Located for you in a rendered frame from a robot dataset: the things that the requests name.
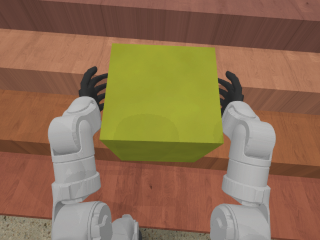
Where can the carton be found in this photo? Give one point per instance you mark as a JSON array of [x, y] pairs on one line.
[[162, 103]]

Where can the robot left hand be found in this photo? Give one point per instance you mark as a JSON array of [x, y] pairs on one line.
[[87, 88]]

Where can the robot left shin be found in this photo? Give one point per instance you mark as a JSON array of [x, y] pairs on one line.
[[127, 216]]

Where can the robot right upper arm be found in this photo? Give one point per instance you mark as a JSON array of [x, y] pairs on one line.
[[238, 222]]

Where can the robot right hand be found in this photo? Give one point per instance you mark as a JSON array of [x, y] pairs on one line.
[[234, 91]]

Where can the robot left upper arm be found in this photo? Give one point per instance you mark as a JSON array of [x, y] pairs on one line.
[[83, 221]]

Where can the robot left forearm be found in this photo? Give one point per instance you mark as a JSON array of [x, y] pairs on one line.
[[72, 152]]

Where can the robot right forearm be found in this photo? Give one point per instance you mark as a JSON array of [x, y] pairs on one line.
[[250, 156]]

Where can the left robot thigh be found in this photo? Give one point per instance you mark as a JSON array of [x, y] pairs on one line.
[[125, 228]]

